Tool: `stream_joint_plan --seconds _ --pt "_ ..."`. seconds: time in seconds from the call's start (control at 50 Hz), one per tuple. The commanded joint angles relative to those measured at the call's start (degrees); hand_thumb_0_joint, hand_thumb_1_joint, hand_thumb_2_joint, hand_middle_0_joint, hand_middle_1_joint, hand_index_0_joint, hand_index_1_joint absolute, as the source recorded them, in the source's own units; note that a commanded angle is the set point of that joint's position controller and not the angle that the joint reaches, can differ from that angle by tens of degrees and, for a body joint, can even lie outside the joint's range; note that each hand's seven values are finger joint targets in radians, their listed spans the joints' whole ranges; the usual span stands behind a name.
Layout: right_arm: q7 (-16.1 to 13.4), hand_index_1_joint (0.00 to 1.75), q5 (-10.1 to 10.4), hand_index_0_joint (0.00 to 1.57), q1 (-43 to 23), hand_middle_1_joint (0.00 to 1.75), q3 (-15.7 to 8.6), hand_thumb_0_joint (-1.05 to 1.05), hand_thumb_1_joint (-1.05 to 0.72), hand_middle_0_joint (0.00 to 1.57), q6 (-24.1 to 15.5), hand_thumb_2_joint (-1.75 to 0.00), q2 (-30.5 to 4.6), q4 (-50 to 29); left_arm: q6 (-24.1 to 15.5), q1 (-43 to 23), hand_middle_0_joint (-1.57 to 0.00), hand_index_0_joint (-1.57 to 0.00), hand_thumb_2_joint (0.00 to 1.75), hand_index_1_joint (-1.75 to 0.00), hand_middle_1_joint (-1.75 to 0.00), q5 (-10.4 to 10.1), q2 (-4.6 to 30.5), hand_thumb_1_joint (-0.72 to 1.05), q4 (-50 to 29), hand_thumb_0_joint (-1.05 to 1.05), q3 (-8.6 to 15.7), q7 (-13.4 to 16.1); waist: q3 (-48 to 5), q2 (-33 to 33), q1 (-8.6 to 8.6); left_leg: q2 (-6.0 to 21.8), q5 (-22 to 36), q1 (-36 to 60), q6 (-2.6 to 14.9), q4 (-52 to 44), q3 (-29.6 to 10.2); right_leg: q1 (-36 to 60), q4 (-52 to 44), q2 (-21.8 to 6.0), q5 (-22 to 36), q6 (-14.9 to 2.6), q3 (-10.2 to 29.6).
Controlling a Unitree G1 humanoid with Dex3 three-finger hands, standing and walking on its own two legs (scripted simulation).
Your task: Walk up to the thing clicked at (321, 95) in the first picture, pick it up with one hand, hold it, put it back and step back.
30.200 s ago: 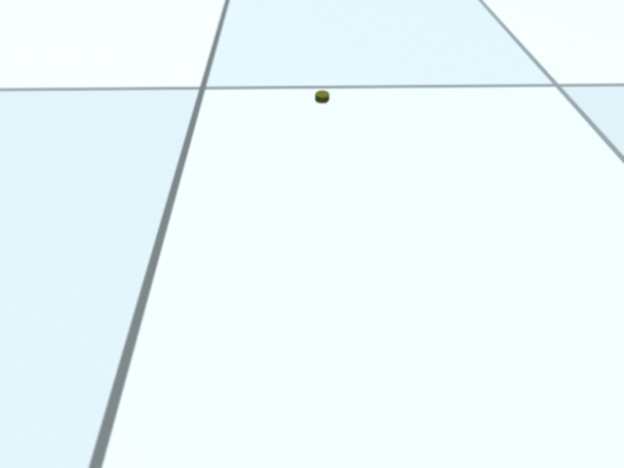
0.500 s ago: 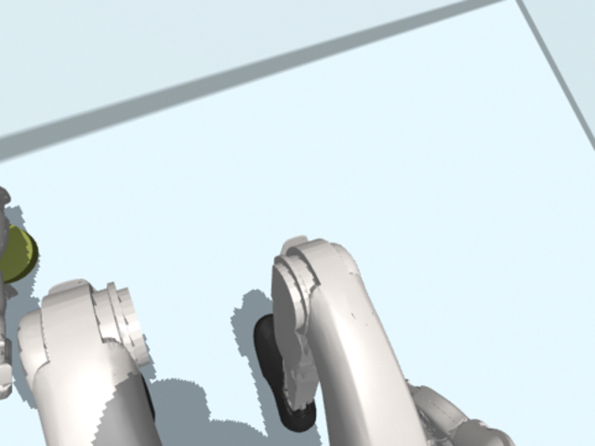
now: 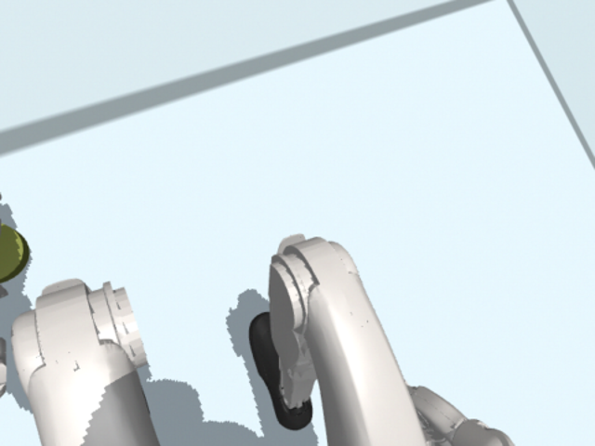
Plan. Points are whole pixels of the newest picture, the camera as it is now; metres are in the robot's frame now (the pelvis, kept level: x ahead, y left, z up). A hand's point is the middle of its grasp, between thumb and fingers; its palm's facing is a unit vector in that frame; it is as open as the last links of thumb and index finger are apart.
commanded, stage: withdraw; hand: left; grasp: from above
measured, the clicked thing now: out of the picture +0.38 +0.31 -0.28
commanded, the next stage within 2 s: home in 0.94 s
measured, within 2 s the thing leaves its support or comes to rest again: neither
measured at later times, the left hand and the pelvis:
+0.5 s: hand out of the picture +0.37 +0.33 -0.12, palm faces -0.32 -0.10 -0.94, open 14.0 cm; pelvis +0.00 +0.00 +0.03, yaw +4 degrees
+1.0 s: hand out of the picture +0.35 +0.31 -0.14, palm faces -0.44 -0.13 -0.89, open 13.9 cm; pelvis -0.02 -0.01 +0.03, yaw +6 degrees
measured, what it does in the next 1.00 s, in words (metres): stands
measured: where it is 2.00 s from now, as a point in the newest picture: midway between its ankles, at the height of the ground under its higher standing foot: (216, 421)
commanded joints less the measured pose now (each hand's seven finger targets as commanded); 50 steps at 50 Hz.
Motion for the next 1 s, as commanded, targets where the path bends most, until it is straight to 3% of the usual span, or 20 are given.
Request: stream_joint_plan --seconds 0.0,0.02,0.04,0.08,0.14,0.22,0.24,0.26,0.3,0.36,0.38,0.5,0.56,0.62,0.72,0.78,0.84,0.88,0.94,0.98 --pt "-0.4 0.3 0.8 0.2 8.7 0.3 -4.8 0.0 -0.88 0.2 0.1 -0.89 -17.0 -0.3 -0.3 -11.5 -0.06 -0.11 0.87 -1.04 -1.1 -0.7 8.6 -0.4 -6.6 0.0 1.7 2.4 -36.3 25.2 -1.13 1.0 10.5 26.3 1.24 -16.0 7.2 18.3 -12.8 2.5 13.8 -4.27 -5.4" --pt "-0.2 0.3 0.5 0.2 8.8 0.3 -4.7 0.0 -0.88 0.2 0.3 -0.89 -16.8 -0.1 -0.1 -10.1 -0.06 -0.11 0.85 -1.04 -1.1 -0.2 8.0 -0.39 -5.4 0.0 1.4 2.4 -35.5 25.1 -1.21 1.0 10.9 25.7 1.29 -15.9 7.5 17.9 -12.7 2.6 14.0 -4.27 -5.5" --pt "-0.2 0.3 0.5 0.2 8.5 0.3 -4.5 0.0 -0.89 0.2 0.3 -0.89 -16.6 -0.1 0.0 -10.6 -0.06 -0.09 0.93 -0.98 -1.02 0.0 6.3 -0.44 -4.4 0.0 -0.1 2.1 -34.1 23.3 -2.46 1.0 10.1 24.4 1.43 -15.4 7.1 16.4 -12.5 2.4 13.5 -4.12 -5.9" --pt "-0.2 0.3 0.8 0.2 8.5 0.3 -4.3 0.0 -0.89 0.2 0.1 -0.89 -16.6 -0.8 -0.5 -12.5 -0.06 -0.09 0.93 -0.98 -1.02 -0.1 7.2 -0.45 -5.2 0.0 -0.4 1.5 -33.2 23.1 -2.87 0.9 9.6 24.6 1.57 -15.2 6.9 15.8 -12.3 2.0 13.3 -3.99 -6.0" --pt "-0.2 0.3 0.8 0.2 9.1 0.3 -5.0 0.0 -0.89 0.2 0.2 -0.89 -17.4 -0.8 -1.1 -12.9 -0.06 -0.09 0.94 -0.99 -1.02 0.6 10.1 -0.46 -9.4 0.0 1.6 1.9 -37.1 25.8 -1.37 0.9 11.0 27.1 1.39 -15.4 7.3 17.7 -12.0 1.9 14.4 -4.17 -5.4" --pt "0.1 0.3 2.3 0.2 8.9 0.3 -7.1 0.0 -0.89 0.2 0.8 -0.9 -16.1 -1.4 0.1 -10.4 -0.06 -0.08 0.96 -0.98 -1.0 -0.1 9.1 -0.48 -17.5 0.0 3.2 1.4 -42.7 31.4 1.62 1.0 11.6 30.7 0.74 -17.2 7.8 16.4 -11.2 1.7 14.5 -4.83 -4.9" --pt "0.1 0.3 2.9 0.2 9.0 0.3 -7.9 0.0 -0.89 0.2 1.4 -0.9 -16.3 -1.4 0.6 -9.4 -0.06 -0.08 0.96 -0.98 -1.0 -0.3 10.3 -0.48 -21.0 0.0 5.1 1.3 -45.2 32.4 3.37 0.9 13.0 31.2 0.64 -18.0 8.3 16.3 -11.2 1.6 15.6 -4.86 -4.8" --pt "0.2 0.3 3.9 0.2 9.2 0.3 -8.7 0.0 -0.89 0.2 2.0 -0.9 -15.7 -2.1 1.6 -7.3 -0.06 -0.08 0.96 -0.98 -1.0 -0.8 8.7 -0.48 -21.6 0.0 4.7 0.7 -45.6 32.4 3.72 0.8 13.2 31.1 0.78 -17.9 9.0 16.2 -11.3 1.6 15.9 -4.95 -4.2" --pt "-0.1 0.3 5.7 0.2 9.2 0.3 -10.5 0.0 -0.89 0.2 3.8 -0.9 -15.0 -2.9 3.7 -4.7 -0.06 -0.07 0.96 -0.98 -0.99 -2.3 7.7 -0.49 -28.7 0.0 5.4 -0.5 -49.8 33.7 6.57 0.6 14.5 31.9 0.94 -19.9 10.5 17.3 -13.3 1.4 16.9 -5.05 -2.9" --pt "-1.0 0.3 8.6 0.2 10.0 0.3 -13.2 0.0 -0.89 0.2 7.2 -0.9 -14.3 -3.2 7.4 -4.1 -0.06 -0.07 0.98 -0.98 -0.99 -4.4 3.4 -0.51 -32.8 0.0 2.6 -5.0 -51.2 30.0 7.41 0.2 13.2 30.3 1.64 -22.3 11.6 15.9 -15.7 1.0 15.9 -5.03 -1.0" --pt "-1.4 0.3 9.3 0.2 10.8 0.3 -13.8 0.0 -0.89 0.2 7.9 -0.9 -13.7 -3.0 8.4 -5.1 -0.07 -0.07 0.99 -0.99 -0.99 -4.8 1.2 -0.52 -30.9 0.0 0.0 -7.2 -48.7 26.3 6.06 0.3 11.4 28.6 2.16 -22.2 11.5 15.1 -16.8 1.2 14.2 -5.11 -0.2" --pt "-5.4 0.3 11.5 0.2 13.6 0.3 -16.1 0.0 -0.89 0.2 12.2 -0.9 -11.7 -4.3 9.4 -9.2 -0.07 -0.07 1.0 -1.0 -1.0 -8.5 -5.1 -0.52 -33.3 0.0 -5.7 -19.1 -44.1 12.0 4.51 -0.9 6.0 24.6 3.58 -25.8 11.6 19.1 -24.3 0.7 6.8 -4.9 2.5" --pt "-7.9 0.3 12.0 0.2 14.9 0.3 -15.7 0.0 -0.89 0.2 13.3 -0.9 -11.0 -4.5 7.6 -8.3 -0.07 -0.07 1.01 -1.01 -1.01 -8.3 -4.9 -0.51 -30.1 0.0 -6.9 -23.6 -39.7 6.6 4.28 -1.3 3.8 21.1 3.98 -26.5 12.2 21.5 -27.0 0.4 2.9 -4.77 3.9" --pt "-10.4 0.3 12.1 0.2 12.7 0.3 -14.1 0.0 -0.89 0.2 13.7 -0.9 -10.2 -6.7 4.8 -11.0 -0.07 -0.07 1.01 -1.02 -1.01 -7.2 -4.0 -0.52 -30.8 0.0 -7.8 -25.6 -37.9 5.6 5.02 -1.7 3.9 21.6 3.74 -27.1 13.1 22.1 -28.2 0.1 1.7 -5.06 4.3" --pt "-13.2 0.3 11.0 0.2 12.0 0.3 -12.0 0.0 -0.88 0.2 14.3 -0.89 -9.6 -7.2 0.5 -11.9 -0.07 -0.08 0.99 -1.01 -1.01 -3.3 -1.5 -0.49 -25.5 0.0 -5.8 -23.1 -36.9 7.8 5.28 -2.0 4.1 21.9 3.42 -26.8 13.8 20.2 -27.2 -0.1 1.7 -5.26 4.8" --pt "-14.3 0.3 10.0 0.2 10.9 0.3 -10.9 0.0 -0.88 0.2 14.2 -0.89 -9.5 -7.1 -1.5 -12.1 -0.08 -0.08 0.99 -1.0 -1.01 -0.3 0.8 -0.49 -21.6 0.0 -4.1 -19.4 -37.4 10.0 5.44 -1.9 3.2 22.1 3.25 -26.2 13.7 18.0 -25.2 0.0 0.9 -5.48 4.6" --pt "-14.6 0.3 8.4 0.2 11.6 0.3 -10.1 0.0 -0.88 0.2 13.4 -0.89 -10.3 -6.4 -2.8 -17.4 -0.07 -0.09 0.98 -0.99 -1.01 2.7 4.3 -0.48 -21.1 0.0 -1.8 -14.7 -40.3 15.3 4.73 -1.8 5.0 25.8 2.75 -25.2 13.4 15.9 -22.3 -0.3 3.6 -5.43 3.5" --pt "-14.7 0.3 7.5 0.2 11.5 0.3 -10.1 0.0 -0.89 0.2 13.0 -0.89 -10.6 -6.0 -3.3 -18.7 -0.07 -0.08 0.98 -0.99 -1.01 3.7 7.4 -0.49 -20.6 0.0 0.7 -11.6 -43.6 19.4 5.45 -1.6 6.4 28.4 2.25 -24.6 13.2 15.7 -20.6 -0.5 4.5 -5.67 3.2" --pt "-14.2 0.3 6.1 0.2 12.4 0.3 -10.2 0.0 -0.89 0.2 12.2 -0.89 -11.2 -4.9 -2.5 -18.8 -0.07 -0.08 0.97 -0.98 -1.0 4.5 9.9 -0.49 -20.4 0.0 3.6 -7.9 -44.8 21.5 4.84 -1.5 6.6 29.4 1.98 -24.0 13.0 14.7 -19.4 -0.7 4.5 -5.56 2.3" --pt "-14.0 0.3 5.5 0.2 12.3 0.3 -11.1 0.0 -0.88 0.2 12.2 -0.89 -11.3 -4.4 -1.4 -17.4 -0.15 -0.16 0.89 -0.9 -0.92 4.0 10.9 -0.41 -24.2 0.0 4.8 -6.8 -47.6 25.5 6.06 -1.5 6.8 31.6 1.67 -24.6 13.5 14.1 -18.9 -1.1 4.8 -5.75 1.9"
